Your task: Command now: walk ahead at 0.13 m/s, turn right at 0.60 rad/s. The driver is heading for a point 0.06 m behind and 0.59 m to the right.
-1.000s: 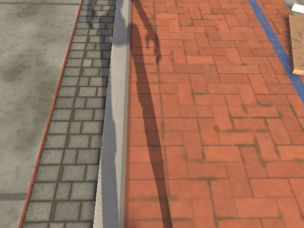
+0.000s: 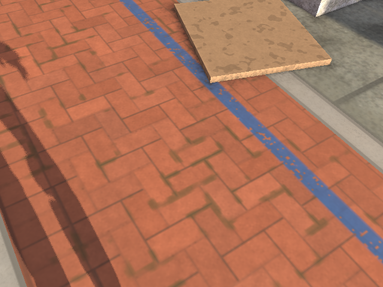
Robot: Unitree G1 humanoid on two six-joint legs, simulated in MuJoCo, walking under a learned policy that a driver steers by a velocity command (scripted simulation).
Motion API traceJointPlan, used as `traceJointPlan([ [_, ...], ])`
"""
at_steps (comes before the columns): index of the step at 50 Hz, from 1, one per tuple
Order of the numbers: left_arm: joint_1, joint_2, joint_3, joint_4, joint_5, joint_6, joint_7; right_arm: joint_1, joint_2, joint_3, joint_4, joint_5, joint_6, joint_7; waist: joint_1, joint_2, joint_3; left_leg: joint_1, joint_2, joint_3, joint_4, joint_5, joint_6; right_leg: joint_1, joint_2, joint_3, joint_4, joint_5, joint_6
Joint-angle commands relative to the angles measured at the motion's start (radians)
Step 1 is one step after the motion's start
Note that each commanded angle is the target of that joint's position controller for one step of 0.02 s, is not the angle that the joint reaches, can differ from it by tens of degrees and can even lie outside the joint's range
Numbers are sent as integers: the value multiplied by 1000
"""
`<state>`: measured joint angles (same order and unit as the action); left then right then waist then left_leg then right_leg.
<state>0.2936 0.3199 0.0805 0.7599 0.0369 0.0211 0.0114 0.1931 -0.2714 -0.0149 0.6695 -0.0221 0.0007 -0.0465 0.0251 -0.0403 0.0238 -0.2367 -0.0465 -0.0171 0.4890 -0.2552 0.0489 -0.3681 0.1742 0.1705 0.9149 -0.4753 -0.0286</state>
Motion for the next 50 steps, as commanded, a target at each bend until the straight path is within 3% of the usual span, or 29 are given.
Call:
traceJointPlan([
  [1,27,96,26,-46,1,3,-19,-9,-116,-34,-63,3,-19,0,-3,154,24,133,277,-231,-220,333,132,-217,-84,-50,203,63,58],
  [3,4,85,22,-59,-7,13,-33,28,-111,-33,-50,1,-24,7,-9,158,-18,144,268,-124,-178,616,137,-211,-89,-80,262,93,73],
  [5,-44,64,12,-81,-12,19,-41,65,-118,-38,-37,-2,-26,10,-24,158,-28,171,269,-63,-160,713,137,-240,-104,-95,246,121,81],
  [9,-135,37,-6,-125,-8,31,-54,113,-131,-47,-17,-1,-19,10,-56,174,-23,222,289,-5,-148,735,149,-273,-143,-134,120,154,84],
  [13,-199,5,-27,-169,-11,33,-64,105,-157,-57,-10,-2,-13,19,-66,189,-26,178,294,70,-109,714,135,-135,-161,-203,-98,149,53],
  [16,-193,19,-24,-187,-9,27,-57,115,-178,-66,2,7,-1,22,-68,209,-43,178,304,87,-22,748,108,-27,-138,-247,-247,122,14],
  [17,-161,28,-19,-184,-4,20,-53,113,-182,-67,4,15,4,21,-50,198,-59,168,302,99,53,745,94,32,-124,-245,-323,134,-3],
  [18,-76,38,-11,-161,8,3,-45,104,-180,-66,7,23,8,19,3,133,-107,119,272,141,204,707,58,169,-102,-235,-461,253,-28],
  [19,22,112,11,-148,20,-9,-32,138,-169,-60,-6,17,6,21,48,-15,-188,-62,232,170,432,407,-8,385,-241,-28,-547,412,-76],
  [20,-6,255,41,-183,-14,-6,-18,142,-60,-28,-85,3,12,32,-6,-254,-222,-369,44,175,662,-402,-72,494,-553,405,-551,810,-245],
  [21,89,199,41,-154,-58,-4,-15,86,-125,-44,-64,-17,31,22,77,-96,-269,-339,63,11,745,-409,-80,454,-542,369,-537,875,-322],
  [22,35,152,23,-146,-55,-1,-6,63,-116,-43,-70,-1,37,20,34,-89,-165,-366,82,-2,766,-336,-87,380,-498,276,-542,829,-318],
  [23,-39,103,9,-152,-48,5,1,45,-116,-41,-62,4,34,19,5,-54,-76,-367,102,-9,709,-254,-89,289,-428,202,-576,729,-274],
  [24,-103,82,2,-163,-43,9,7,38,-125,-45,-60,-2,34,20,-24,-60,-46,-350,111,-10,650,-194,-91,245,-360,157,-591,649,-225],
  [25,-108,71,-2,-162,-39,8,9,70,-134,-48,-46,-17,38,28,-35,-76,-74,-304,104,1,630,-158,-98,217,-319,135,-607,577,-212],
  [27,-80,90,5,-149,-30,-1,-1,82,-128,-49,-37,-26,44,44,-35,-56,-106,-287,89,7,597,-122,-100,199,-290,160,-654,306,-213],
  [30,-30,111,18,-131,-20,-13,-10,14,-113,-46,-61,-24,41,53,-11,-68,-44,-360,81,0,494,-95,-99,185,-289,262,-736,-38,-231],
  [39,69,134,35,-94,-11,-49,-24,-119,-96,-37,-97,-5,-9,58,36,-60,-10,-294,40,-19,224,-77,-79,157,-284,362,-697,-60,-240],
  [41,45,136,36,-98,-8,-52,-28,-92,-93,-35,-96,3,-19,55,14,-63,-7,-171,19,-26,146,-100,-62,82,-267,383,-668,-69,-224],
  [43,-24,125,34,-110,-12,-50,-27,46,-84,-37,-59,15,-35,38,-82,-28,-3,128,5,-23,-42,-13,-40,-102,-202,358,-590,-87,-168],
  [44,-18,88,25,-108,-18,-56,-23,124,-123,-50,-37,8,-47,24,-118,40,-22,303,60,-59,-87,-40,-36,-221,-145,297,-478,-124,-122],
  [45,5,-4,0,-120,-26,-65,-23,214,-207,-64,-40,-10,-56,9,-137,209,-90,397,309,-313,-220,-326,-7,-276,-54,127,-184,-160,-69],
  [46,-33,19,0,-150,-22,-68,-20,212,-303,-88,-38,-23,-52,4,-131,279,-51,352,464,-680,-371,-613,60,-437,29,13,-9,-114,-49],
  [47,-23,70,9,-143,1,-64,-21,166,-257,-86,-31,-20,-49,8,-66,196,25,263,468,-668,-358,-625,93,-448,-83,18,102,-5,-46],
  [48,-28,86,14,-116,7,-61,-32,128,-177,-66,-41,-6,-53,16,-49,128,57,213,410,-552,-343,-529,82,-426,-106,6,130,66,-37],
  [49,-9,72,13,-93,3,-56,-45,97,-138,-56,-46,-3,-57,23,-28,112,64,190,349,-413,-343,-380,62,-396,-126,-9,136,127,-20],
  [50,-2,63,12,-77,7,-49,-57,93,-121,-50,-45,-3,-63,23,-26,135,50,185,306,-310,-345,-242,54,-378,-137,-40,174,180,-7],
])
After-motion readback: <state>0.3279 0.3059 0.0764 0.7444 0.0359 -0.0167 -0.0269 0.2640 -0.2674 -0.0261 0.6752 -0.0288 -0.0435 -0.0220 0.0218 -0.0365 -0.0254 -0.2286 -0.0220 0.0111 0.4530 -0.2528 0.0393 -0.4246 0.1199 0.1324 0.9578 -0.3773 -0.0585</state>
